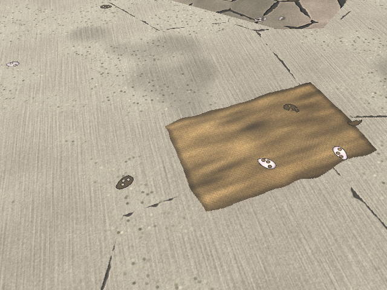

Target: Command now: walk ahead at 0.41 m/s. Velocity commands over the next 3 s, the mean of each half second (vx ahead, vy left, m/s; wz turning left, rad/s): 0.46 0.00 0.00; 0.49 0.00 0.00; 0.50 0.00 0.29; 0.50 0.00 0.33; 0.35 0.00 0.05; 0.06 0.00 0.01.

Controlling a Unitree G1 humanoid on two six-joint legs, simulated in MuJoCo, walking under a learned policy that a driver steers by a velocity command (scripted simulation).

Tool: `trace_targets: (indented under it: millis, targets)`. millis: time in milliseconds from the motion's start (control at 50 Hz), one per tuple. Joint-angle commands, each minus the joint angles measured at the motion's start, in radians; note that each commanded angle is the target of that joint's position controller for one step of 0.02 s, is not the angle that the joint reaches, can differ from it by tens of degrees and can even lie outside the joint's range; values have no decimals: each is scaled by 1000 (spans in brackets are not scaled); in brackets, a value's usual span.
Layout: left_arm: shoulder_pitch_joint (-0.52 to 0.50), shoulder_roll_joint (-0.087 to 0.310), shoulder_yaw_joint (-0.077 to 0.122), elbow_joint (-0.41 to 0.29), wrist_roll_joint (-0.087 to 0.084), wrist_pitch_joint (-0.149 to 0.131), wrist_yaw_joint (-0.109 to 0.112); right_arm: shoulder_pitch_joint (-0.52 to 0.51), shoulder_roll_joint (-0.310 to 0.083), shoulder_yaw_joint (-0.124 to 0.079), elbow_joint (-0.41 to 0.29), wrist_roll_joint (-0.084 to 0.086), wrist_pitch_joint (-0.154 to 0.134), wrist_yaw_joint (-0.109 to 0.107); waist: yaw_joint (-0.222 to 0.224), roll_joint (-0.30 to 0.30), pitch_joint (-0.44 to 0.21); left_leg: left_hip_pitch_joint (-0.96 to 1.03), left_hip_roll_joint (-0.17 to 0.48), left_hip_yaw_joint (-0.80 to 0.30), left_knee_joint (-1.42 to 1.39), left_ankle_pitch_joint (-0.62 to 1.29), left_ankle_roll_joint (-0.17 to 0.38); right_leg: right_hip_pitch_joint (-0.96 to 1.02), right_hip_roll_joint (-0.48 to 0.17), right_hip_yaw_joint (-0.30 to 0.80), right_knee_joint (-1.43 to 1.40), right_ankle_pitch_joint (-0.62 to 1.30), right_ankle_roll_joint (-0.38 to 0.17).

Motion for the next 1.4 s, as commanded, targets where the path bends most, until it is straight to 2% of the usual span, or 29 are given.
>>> trace_targets:
  millis: [20, 140, 240, 300, 340, 360, 380, 400, 420, 440, 460, 500, 540, 620, 700, 780, 840, 880, 900, 920, 940, 960, 980, 1000, 1020, 1080, 1240, 1340, 1400]
  targets:
    - [49, 72, -8, -31, 9, 0, -3, -77, -75, -24, -81, -11, -25, 14, -3, -115, 117, -348, 100, -33, -27, 138, 8, 171, -253, 296, -303, 158, -121]
    - [104, 141, -3, -50, 14, 18, 33, -324, -6, 5, -179, -17, -8, 27, 34, -99, 158, -280, 62, 49, -407, 325, -55, 71, -209, 141, -356, 338, -131]
    - [165, 154, 11, -38, -7, 22, 37, -443, -35, 9, -234, -7, -12, 50, 36, -112, 184, -221, 30, 51, -590, 369, -17, 174, -261, 108, -345, 385, -122]
    - [131, 186, 26, -52, 0, 36, 37, -345, -94, -18, -224, -10, -18, 57, -47, -153, 77, -47, -29, 78, -607, 290, 33, 275, -282, 80, -173, 794, -89]
    - [96, 176, 21, -73, 13, 50, 34, -27, -175, -62, -134, -6, -11, 44, -204, -158, -115, 395, -34, 61, -588, 273, 91, 122, -215, 31, 225, 896, -38]
    - [194, 67, -8, -97, 20, 40, 22, 125, -273, -86, -102, -36, -6, 36, -177, 46, -294, 807, 234, -340, -604, 132, 224, -253, -87, 8, 628, 485, 12]
    - [225, 8, -29, -79, 0, 9, 11, 151, -240, -72, -87, -35, -1, 39, -155, 212, -434, 915, 384, -778, -839, -44, 313, -436, 49, 129, 898, -220, 31]
    - [119, 106, -1, -112, -30, -17, 6, 62, -174, -50, -93, -25, -7, 42, -150, 154, -280, 793, 338, -705, -885, -96, 250, -547, -17, 200, 989, -204, 2]
    - [18, 143, 7, -148, -46, -29, 9, -36, -129, -36, -114, -26, -11, 40, -124, 89, -140, 620, 308, -534, -898, -23, 207, -571, -70, 161, 979, -126, -15]
    - [-25, 143, 12, -158, -36, -29, 19, -116, -100, -25, -123, -34, -20, 46, -82, -8, -57, 438, 272, -402, -931, 104, 185, -523, -122, 141, 908, -39, -18]
    - [-18, 138, 23, -156, -19, -15, 28, -155, -73, -17, -124, -46, -29, 50, -40, -9, -28, 321, 235, -313, -958, 174, 167, -452, -160, 142, 845, 11, -22]
    - [35, 86, 21, -147, -13, 14, 32, -156, -59, -14, -104, -48, -31, 55, 3, 26, 0, 210, 198, -226, -1008, 204, 173, -375, -183, 142, 774, 25, -17]
    - [-8, 88, 25, -167, -10, 29, 36, -120, -81, -16, -83, -44, -34, 45, 10, 23, 41, 171, 183, -169, -1047, 234, 181, -413, -194, 125, 695, 65, -2]
    - [-179, 102, 31, -230, 7, 26, 30, -36, -123, -24, -62, -42, -25, 14, -26, 0, 74, 238, 172, -113, -1068, 293, 168, -542, -195, 110, 442, 294, 33]
    - [-333, 80, 19, -271, -2, 15, 13, 41, -139, -26, -43, -29, -17, 2, -78, 5, 90, 283, 144, -44, -1065, 307, 132, -486, -140, 56, 201, 440, 38]
    - [-437, 88, 12, -316, -10, 8, -10, 116, -144, -31, -9, -22, 2, 0, -107, 8, 116, 443, 200, -53, -1004, 330, 127, -528, -119, 59, 98, 377, 20]
    - [-408, 124, 22, -328, -13, -1, -25, 104, -163, -42, -6, -21, 19, -5, -65, 36, 86, 528, 238, -63, -914, 497, 102, -454, -90, 46, 54, 258, -19]
    - [-181, 193, 59, -264, -10, -4, -21, 62, -154, -37, -21, -24, 30, -5, 56, 44, -54, 489, 174, -5, -651, 799, 62, -128, -25, -8, 30, 245, -66]
    - [18, 267, 84, -219, 2, -3, -11, 62, -122, -20, -45, -37, 29, -5, 124, -22, -204, 295, 117, 40, -360, 627, 26, 193, -163, 146, 69, 260, -131]
    - [122, 352, 105, -188, 7, 4, -13, 188, 12, 19, -52, -39, 6, 9, 73, -282, -352, -135, -72, 50, 33, 62, -50, 578, -408, 632, -19, 62, -299]
    - [116, 256, 75, -193, 4, 5, -14, 144, -58, 5, -40, -19, -21, 13, 96, -248, -374, -259, -69, -109, 164, -228, -30, 589, -417, 790, -135, -15, -287]
    - [20, 206, 58, -209, -1, 4, -11, 42, -133, -16, -74, 8, -37, 16, 81, -207, -216, -342, -9, -102, 202, -166, -9, 462, -384, 629, -145, 7, -229]
    - [-73, 177, 47, -233, 2, 4, -10, -18, -136, -16, -89, 8, -41, 11, 51, -127, -127, -318, 49, -70, 163, -68, -5, 303, -348, 495, -168, 104, -201]
    - [-133, 134, 34, -240, 11, 4, -16, -62, -129, -25, -91, -12, -34, 2, 22, -62, -47, -274, 82, -55, 96, 0, -2, 155, -296, 389, -208, 190, -170]
    - [-156, 131, 31, -238, 21, 0, -17, -21, -105, -27, -89, -15, -20, -1, -22, -121, -38, -204, 112, -65, 50, 45, -7, 73, -284, 335, -238, 224, -174]
    - [-132, 140, 36, -213, 18, -8, -14, 4, -58, -25, -79, -16, 14, -4, -54, -106, 2, -166, 130, -52, -32, 92, -28, -21, -254, 233, -306, 282, -186]
    - [-50, 178, 43, -179, 18, -6, 25, -243, -39, -19, -165, -19, 17, 20, 13, -87, 79, -240, 81, -24, -436, 453, -39, 43, -233, 4, -363, 340, -125]
    - [13, 188, 51, -151, 5, 20, 32, -352, -33, -10, -234, -19, 18, 51, 44, -74, 120, -302, 58, 13, -545, 371, -4, 240, -297, -56, -290, 431, -104]
    - [-27, 229, 64, -171, 0, 43, 42, -313, -72, -27, -262, -18, 19, 70, -7, -118, 66, -179, -9, 94, -549, 213, 41, 294, -312, -100, -125, 838, -71]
